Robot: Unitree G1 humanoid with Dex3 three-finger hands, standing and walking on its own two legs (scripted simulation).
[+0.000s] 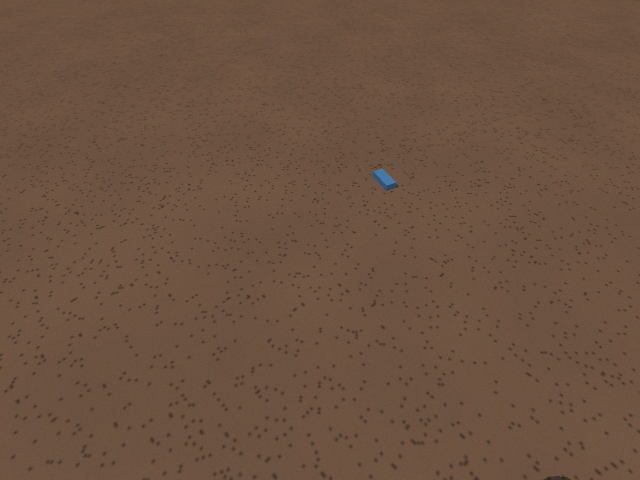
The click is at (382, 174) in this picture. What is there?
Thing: flat box
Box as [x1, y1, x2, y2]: [373, 169, 395, 190]
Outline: 373,171 374,178 386,190 395,187 395,181 383,169
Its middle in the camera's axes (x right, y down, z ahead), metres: +0.33 -0.30 +2.00
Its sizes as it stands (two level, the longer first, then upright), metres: 0.130 0.057 0.033
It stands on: the floor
